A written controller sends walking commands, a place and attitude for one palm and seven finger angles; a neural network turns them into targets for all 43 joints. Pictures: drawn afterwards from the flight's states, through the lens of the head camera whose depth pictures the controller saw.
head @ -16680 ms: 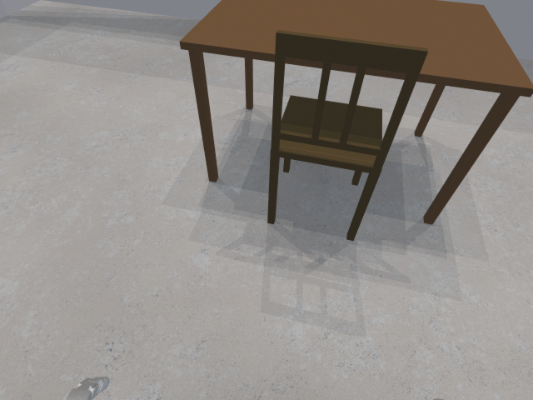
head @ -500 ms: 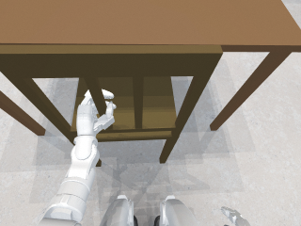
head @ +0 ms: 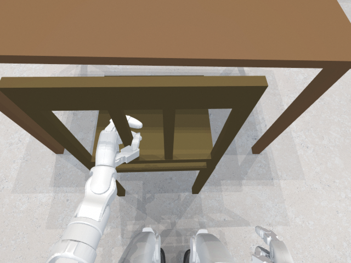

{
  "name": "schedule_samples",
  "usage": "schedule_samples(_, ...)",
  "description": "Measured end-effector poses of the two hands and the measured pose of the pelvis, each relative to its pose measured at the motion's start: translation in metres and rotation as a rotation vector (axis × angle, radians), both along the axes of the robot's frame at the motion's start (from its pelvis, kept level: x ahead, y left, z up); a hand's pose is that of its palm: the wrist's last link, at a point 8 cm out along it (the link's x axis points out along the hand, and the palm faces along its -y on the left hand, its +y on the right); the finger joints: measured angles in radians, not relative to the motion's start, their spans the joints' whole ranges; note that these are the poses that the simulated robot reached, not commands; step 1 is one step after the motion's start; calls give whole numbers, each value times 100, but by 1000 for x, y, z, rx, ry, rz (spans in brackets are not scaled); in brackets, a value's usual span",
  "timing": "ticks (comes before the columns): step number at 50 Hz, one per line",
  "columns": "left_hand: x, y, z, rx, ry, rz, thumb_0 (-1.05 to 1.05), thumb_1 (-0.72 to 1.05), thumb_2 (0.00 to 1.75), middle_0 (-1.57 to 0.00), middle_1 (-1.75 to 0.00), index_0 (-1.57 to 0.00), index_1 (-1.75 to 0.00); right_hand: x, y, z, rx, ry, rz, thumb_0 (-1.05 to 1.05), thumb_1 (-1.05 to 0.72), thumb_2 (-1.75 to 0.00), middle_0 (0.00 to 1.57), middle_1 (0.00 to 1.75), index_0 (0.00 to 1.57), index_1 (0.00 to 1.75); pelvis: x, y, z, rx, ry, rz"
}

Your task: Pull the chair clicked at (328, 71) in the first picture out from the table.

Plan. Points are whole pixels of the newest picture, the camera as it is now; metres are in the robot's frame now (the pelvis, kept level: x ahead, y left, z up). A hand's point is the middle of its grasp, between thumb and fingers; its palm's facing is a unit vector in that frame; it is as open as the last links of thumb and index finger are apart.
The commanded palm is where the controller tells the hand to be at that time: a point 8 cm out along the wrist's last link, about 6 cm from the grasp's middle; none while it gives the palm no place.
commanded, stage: step backward, pulling the chair out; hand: left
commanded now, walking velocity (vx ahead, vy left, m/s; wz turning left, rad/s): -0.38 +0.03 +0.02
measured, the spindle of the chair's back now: (127, 137) +0.39 +0.12 -0.01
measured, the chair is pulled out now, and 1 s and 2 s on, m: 0.03 0.15 0.25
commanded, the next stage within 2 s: none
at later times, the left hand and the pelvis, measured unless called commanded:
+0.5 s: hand (128, 163) +0.32 +0.11 +0.01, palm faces -0.07 -0.99 -0.10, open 5.4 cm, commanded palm +0.30 +0.16 +0.00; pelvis -0.01 +0.01 +0.08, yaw -3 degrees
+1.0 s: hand (123, 198) +0.25 +0.11 +0.00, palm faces -0.08 -0.99 -0.13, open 5.4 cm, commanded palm +0.24 +0.16 +0.01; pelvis -0.07 +0.01 +0.07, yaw -1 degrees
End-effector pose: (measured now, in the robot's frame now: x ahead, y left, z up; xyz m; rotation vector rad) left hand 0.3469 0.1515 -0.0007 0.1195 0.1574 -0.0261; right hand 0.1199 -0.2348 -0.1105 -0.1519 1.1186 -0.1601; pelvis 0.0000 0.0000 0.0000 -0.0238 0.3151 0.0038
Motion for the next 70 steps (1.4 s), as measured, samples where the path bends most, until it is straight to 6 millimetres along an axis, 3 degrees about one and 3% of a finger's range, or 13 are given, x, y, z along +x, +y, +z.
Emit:
schedule_samples(6, -7, 5, 16, 3, 242, 23, 7, 70, 77, -34, -124, -48, -145, -15, 4, 48, -23, 14, -87, 1, -91, -89, 20, 30, 20, 30, 15, 9, 49, 4, -72, -26)
schedule_samples(15, -6, 9, 20, 7, 315, -25, 9, 71, 76, -30, -121, -49, -145, -45, -16, 78, -146, 79, -117, 1, -91, -89, 20, 30, 20, 30, 6, 15, 71, 2, -164, -34)
schedule_samples(20, -17, 10, 21, 5, 327, -13, 9, 71, 76, -30, -120, -49, -145, -61, -19, 76, -127, 78, -125, 1, -91, -89, 20, 30, 20, 30, -2, 14, 74, 11, -207, -58)
schedule_samples(28, -51, 6, 22, 9, 333, 15, 9, 70, 77, -30, -118, -49, -145, -75, -15, 69, -71, 86, -116, 1, -91, -89, 20, 30, 20, 30, -17, 0, 77, -3, -236, -54)
schedule_samples(36, -77, 3, 23, 11, 339, 47, 9, 69, 77, -31, -117, -49, -145, -79, -32, 74, -105, 18, -103, 1, -91, -89, 20, 30, 20, 30, -42, -7, 76, -1, -255, -35)
schedule_samples(43, -98, 4, 23, 17, 337, 30, 8, 69, 77, -31, -117, -49, -145, -96, -42, 84, -156, -23, -107, 1, -91, -89, 20, 30, 20, 30, -60, -1, 76, -10, -271, -18)
schedule_samples(53, -113, 13, 22, 37, 314, -1, 7, 67, 78, -32, -119, -50, -145, -119, -21, 77, -151, -13, -71, 1, -91, -89, 20, 30, 20, 30, -78, 8, 72, 8, -288, -19)
schedule_samples(61, -122, 12, 22, 52, 304, 37, 7, 65, 81, -34, -120, -49, -145, -133, -5, 65, -67, -32, -46, 1, -91, -89, 20, 30, 20, 30, -101, -7, 71, -37, -295, -61)
schedule_samples(65, -133, 7, 22, 54, 303, 66, 7, 64, 81, -35, -120, -49, -145, -148, -18, 62, -56, -33, -51, 1, -90, -89, 20, 30, 20, 30, -112, -21, 70, -48, -307, -54)
schedule_samples(70, -154, 0, 22, 54, 300, 96, 7, 64, 80, -35, -120, -49, -145, -166, -50, 61, -93, -14, -82, 1, -90, -89, 20, 30, 21, 30, -120, -34, 68, -22, -314, -52)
